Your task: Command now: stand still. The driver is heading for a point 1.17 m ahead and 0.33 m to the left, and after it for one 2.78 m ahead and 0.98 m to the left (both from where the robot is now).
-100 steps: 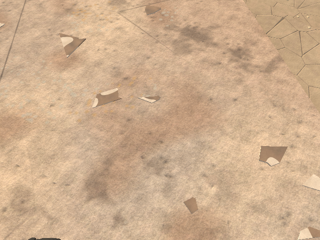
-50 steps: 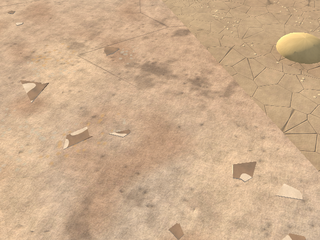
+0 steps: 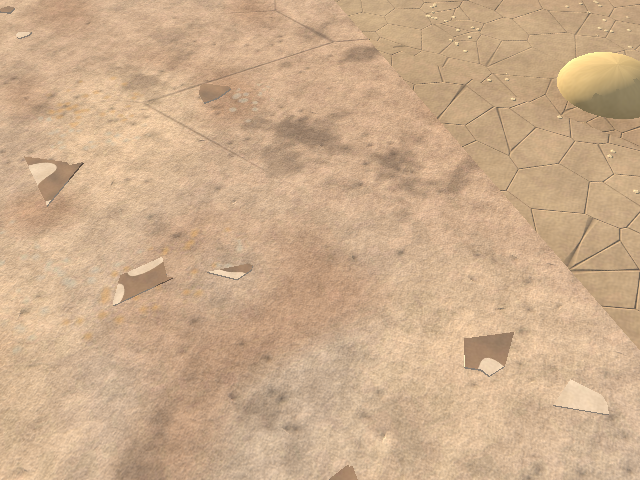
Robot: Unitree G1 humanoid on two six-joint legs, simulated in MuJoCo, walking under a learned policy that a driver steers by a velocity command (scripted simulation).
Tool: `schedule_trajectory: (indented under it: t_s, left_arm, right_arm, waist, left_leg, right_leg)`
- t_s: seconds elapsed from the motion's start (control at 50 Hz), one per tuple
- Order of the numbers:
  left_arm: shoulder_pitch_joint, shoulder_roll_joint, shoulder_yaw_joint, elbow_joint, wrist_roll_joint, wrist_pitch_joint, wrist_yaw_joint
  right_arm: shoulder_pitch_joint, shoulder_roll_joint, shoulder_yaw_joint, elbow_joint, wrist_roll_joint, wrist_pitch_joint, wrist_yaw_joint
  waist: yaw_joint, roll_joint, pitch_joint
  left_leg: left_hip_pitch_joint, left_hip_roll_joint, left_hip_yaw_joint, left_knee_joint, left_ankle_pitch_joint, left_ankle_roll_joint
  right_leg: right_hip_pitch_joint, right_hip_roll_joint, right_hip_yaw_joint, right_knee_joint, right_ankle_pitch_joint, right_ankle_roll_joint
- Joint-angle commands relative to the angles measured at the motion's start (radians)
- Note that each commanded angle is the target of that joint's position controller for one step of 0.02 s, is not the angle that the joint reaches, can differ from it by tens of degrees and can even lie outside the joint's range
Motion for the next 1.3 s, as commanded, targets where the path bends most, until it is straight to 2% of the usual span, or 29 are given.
schedule_trajectory:
  t_s: [0.02,0.08,0.14,0.2,0.24,0.28,0.3,0.34,0.36,0.38,0.4,0.42,0.44,0.46,0.52,0.64,0.74,0.8,0.84,0.86,0.88,0.9,0.92,0.94,0.96,1.0,1.08,1.2,1.3]
  left_arm:
    - [-0.031,0.114,0.019,-0.026,0.001,-0.005,0.006]
    - [-0.029,0.11,0.018,-0.011,0.001,-0.001,0.008]
    - [0.006,0.119,0.025,0.012,-0.009,0.003,0.009]
    - [-0.01,0.109,0.024,-0.001,-0.013,-0.026,0.0]
    - [-0.03,0.092,0.023,-0.014,-0.019,-0.057,-0.012]
    - [-0.103,0.056,0.015,-0.05,-0.024,-0.088,-0.028]
    - [-0.111,0.056,0.013,-0.059,-0.024,-0.101,-0.034]
    - [-0.036,0.064,0.017,-0.046,-0.03,-0.122,-0.042]
    - [0.071,0.079,0.028,-0.007,-0.035,-0.126,-0.043]
    - [0.217,0.135,0.053,0.038,-0.033,-0.126,-0.039]
    - [0.384,0.246,0.088,0.076,-0.025,-0.125,-0.035]
    - [0.453,0.239,0.077,0.084,-0.01,-0.126,-0.04]
    - [0.368,0.137,0.043,0.062,0.007,-0.133,-0.038]
    - [0.28,0.096,0.028,0.027,0.002,-0.135,-0.038]
    - [0.216,0.05,0.006,0.008,0.009,-0.126,-0.037]
    - [0.222,0.128,0.011,-0.011,0.026,-0.115,-0.003]
    - [0.294,0.158,0.018,-0.014,0.003,-0.102,0.005]
    - [0.277,0.195,0.029,-0.035,0.001,-0.085,0.009]
    - [0.238,0.226,0.039,-0.066,0.005,-0.066,0.016]
    - [0.217,0.225,0.037,-0.084,0.002,-0.066,0.016]
    - [0.254,0.133,0.011,-0.113,0.033,-0.08,0.004]
    - [0.326,0.047,-0.016,-0.167,0.002,-0.124,-0.016]
    - [0.163,0.164,0.013,-0.199,-0.034,-0.161,-0.027]
    - [0.114,0.172,0.016,-0.232,-0.052,-0.175,-0.029]
    - [0.126,0.162,0.017,-0.216,-0.037,-0.175,-0.019]
    - [0.182,0.174,0.033,-0.204,-0.011,-0.144,-0.013]
    - [0.088,0.137,0.032,-0.264,0.027,-0.107,-0.002]
    - [-0.141,0.106,0.019,-0.348,0.011,-0.124,-0.012]
    - [-0.199,0.127,0.017,-0.38,0.005,-0.151,-0.049]
  right_arm:
    - [0.062,-0.095,-0.013,-0.011,-0.001,-0.011,-0.004]
    - [0.078,-0.086,-0.008,-0.005,-0.001,-0.017,-0.004]
    - [0.097,-0.088,-0.01,-0.006,0.009,-0.018,-0.01]
    - [0.134,-0.086,-0.011,-0.023,0.017,-0.042,-0.013]
    - [0.193,-0.105,-0.019,-0.014,0.025,-0.065,-0.007]
    - [0.237,-0.173,-0.042,-0.004,0.034,-0.081,0.0]
    - [0.221,-0.18,-0.047,-0.011,0.035,-0.086,0.003]
    - [0.173,-0.145,-0.042,-0.035,0.039,-0.089,0.013]
    - [0.124,-0.142,-0.042,-0.057,0.038,-0.085,0.018]
    - [0.056,-0.145,-0.041,-0.095,0.037,-0.087,0.019]
    - [0.017,-0.089,-0.029,-0.141,0.034,-0.099,0.019]
    - [0.058,-0.052,-0.021,-0.154,0.037,-0.114,0.012]
    - [0.077,-0.091,-0.038,-0.143,0.064,-0.119,0.016]
    - [0.095,-0.084,-0.04,-0.133,0.075,-0.117,0.023]
    - [0.068,-0.07,-0.061,-0.135,0.058,-0.098,0.033]
    - [-0.11,-0.015,-0.047,-0.248,0.045,-0.075,0.057]
    - [-0.273,-0.008,-0.03,-0.342,0.035,-0.077,0.091]
    - [-0.245,-0.057,-0.053,-0.373,0.038,-0.073,0.11]
    - [-0.055,-0.136,-0.095,-0.339,0.041,-0.063,0.114]
    - [0.107,-0.195,-0.131,-0.298,0.042,-0.055,0.099]
    - [0.187,-0.268,-0.146,-0.271,0.045,-0.041,0.071]
    - [0.144,-0.299,-0.139,-0.315,0.019,-0.061,0.077]
    - [0.141,-0.214,-0.119,-0.309,0.014,-0.076,0.082]
    - [0.084,-0.185,-0.11,-0.31,0.016,-0.091,0.081]
    - [0.0,-0.161,-0.101,-0.327,0.021,-0.102,0.085]
    - [-0.079,-0.131,-0.089,-0.354,0.007,-0.108,0.082]
    - [-0.014,-0.164,-0.096,-0.339,0.02,-0.111,0.056]
    - [0.099,-0.181,-0.098,-0.319,0.029,-0.09,0.028]
    - [0.169,-0.159,-0.089,-0.284,0.025,-0.079,0.02]
  waist:
    - [-0.002,-0.009,-0.027]
    - [0.001,-0.009,-0.017]
    - [0.008,-0.002,0.009]
    - [-0.008,-0.008,0.098]
    - [-0.028,0.052,0.109]
    - [-0.046,0.177,0.145]
    - [-0.037,0.185,0.169]
    - [0.021,0.16,0.152]
    - [0.074,0.146,0.112]
    - [0.143,0.099,0.045]
    - [0.195,-0.135,-0.034]
    - [0.18,-0.248,-0.126]
    - [0.121,-0.12,-0.056]
    - [0.078,-0.084,-0.001]
    - [0.04,-0.093,0.051]
    - [0.041,-0.045,0.101]
    - [0.073,-0.036,0.116]
    - [0.008,-0.09,0.037]
    - [-0.109,-0.125,-0.095]
    - [-0.197,-0.091,-0.169]
    - [-0.159,0.147,-0.234]
    - [-0.063,0.253,-0.407]
    - [-0.128,0.099,-0.324]
    - [-0.089,0.066,-0.179]
    - [-0.03,-0.044,-0.107]
    - [0.038,-0.023,-0.08]
    - [0.027,0.011,-0.045]
    - [-0.064,0.074,-0.026]
    - [-0.091,0.089,-0.031]
  left_leg:
    - [-0.154,0.013,-0.003,-0.074,0.158,0.007]
    - [-0.172,0.013,-0.002,-0.076,0.134,0.008]
    - [-0.219,-0.002,0.004,-0.05,-0.19,0.051]
    - [-0.281,0.035,-0.063,-0.057,-0.351,0.106]
    - [-0.232,0.098,-0.167,-0.12,-0.384,0.154]
    - [-0.114,0.254,-0.389,-0.267,-0.392,0.232]
    - [-0.106,0.307,-0.442,-0.277,-0.305,0.255]
    - [-0.108,0.268,-0.375,-0.204,-0.056,0.221]
    - [-0.183,0.208,-0.301,-0.146,0.035,0.184]
    - [-0.306,0.133,-0.218,-0.006,0.236,0.139]
    - [-0.511,-0.02,-0.04,0.351,0.263,0.056]
    - [-0.641,-0.076,-0.082,0.647,-0.157,0.033]
    - [-0.692,-0.026,-0.181,0.791,-0.152,0.063]
    - [-0.693,0.021,-0.183,0.805,-0.056,0.089]
    - [-0.647,0.088,-0.13,0.702,0.125,0.102]
    - [-0.7,0.105,-0.048,0.488,0.282,0.039]
    - [-0.644,0.073,0.066,0.262,0.347,0.074]
    - [-0.511,-0.004,0.129,0.226,0.267,0.135]
    - [-0.253,-0.071,0.145,0.219,0.216,0.188]
    - [0.003,-0.086,0.096,0.151,0.24,0.226]
    - [0.25,0.112,-0.223,0.135,0.211,0.282]
    - [0.466,0.335,-0.854,-0.083,-0.027,0.492]
    - [0.4,0.308,-0.811,-0.191,-0.065,0.419]
    - [0.252,0.277,-0.656,-0.207,-0.009,0.374]
    - [0.09,0.228,-0.533,-0.213,0.118,0.341]
    - [-0.097,0.158,-0.389,-0.233,0.269,0.307]
    - [-0.215,0.105,-0.277,-0.261,0.396,0.31]
    - [-0.176,0.06,-0.266,-0.229,0.278,0.235]
    - [-0.019,0.132,-0.331,-0.127,0.327,0.228]
  right_leg:
    - [0.127,-0.064,0.07,-0.066,0.224,-0.037]
    - [0.121,-0.06,0.069,-0.072,0.185,-0.034]
    - [0.052,-0.027,0.052,-0.074,-0.323,-0.046]
    - [-0.061,-0.045,0.089,-0.07,-0.476,-0.064]
    - [-0.123,-0.027,0.058,0.013,-0.389,-0.052]
    - [-0.264,0.012,-0.053,0.187,-0.176,-0.023]
    - [-0.294,-0.017,-0.039,0.213,-0.158,-0.034]
    - [-0.185,-0.02,-0.044,0.072,-0.174,-0.05]
    - [0.006,-0.001,-0.049,-0.027,-0.119,-0.053]
    - [0.24,-0.024,0.024,-0.067,-0.053,-0.067]
    - [0.476,-0.194,0.312,-0.174,-0.107,-0.145]
    - [0.568,-0.397,0.629,-0.284,-0.041,-0.228]
    - [0.486,-0.426,0.579,-0.279,-0.001,-0.22]
    - [0.409,-0.39,0.438,-0.294,0.02,-0.184]
    - [0.299,-0.268,0.129,-0.332,0.193,-0.086]
    - [0.214,-0.259,-0.045,-0.407,0.314,-0.113]
    - [0.273,-0.279,-0.162,-0.376,0.444,-0.106]
    - [0.357,-0.304,-0.215,-0.211,0.906,-0.081]
    - [0.326,-0.306,-0.223,0.074,1.083,-0.063]
    - [0.185,-0.265,-0.228,0.313,0.941,-0.033]
    - [-0.095,-0.153,-0.221,0.678,0.127,0.003]
    - [-0.407,0.032,-0.001,0.96,-0.376,0.022]
    - [-0.509,-0.023,0.123,0.983,-0.302,-0.006]
    - [-0.54,-0.064,0.106,0.91,-0.194,-0.028]
    - [-0.479,-0.113,0.103,0.826,-0.122,-0.022]
    - [-0.338,-0.166,0.113,0.711,-0.062,0.002]
    - [-0.345,-0.159,0.07,0.514,0.058,0.076]
    - [-0.336,-0.076,0.061,0.092,0.344,0.09]
    - [-0.321,-0.06,0.06,-0.027,0.32,0.048]
Keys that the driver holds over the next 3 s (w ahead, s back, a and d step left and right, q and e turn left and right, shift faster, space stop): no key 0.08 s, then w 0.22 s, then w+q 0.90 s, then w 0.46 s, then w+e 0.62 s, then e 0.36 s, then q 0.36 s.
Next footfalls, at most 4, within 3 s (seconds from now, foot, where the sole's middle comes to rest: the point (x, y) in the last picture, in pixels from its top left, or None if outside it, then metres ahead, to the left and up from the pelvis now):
0.86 left None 0.40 0.16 -0.77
1.40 right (286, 375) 0.74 0.11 -0.77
1.90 left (140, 336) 0.85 0.47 -0.77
2.40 right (222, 230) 1.19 0.31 -0.77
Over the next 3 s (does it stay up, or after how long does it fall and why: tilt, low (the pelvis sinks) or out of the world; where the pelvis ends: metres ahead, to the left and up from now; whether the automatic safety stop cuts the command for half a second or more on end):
stays up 1.13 0.40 -0.01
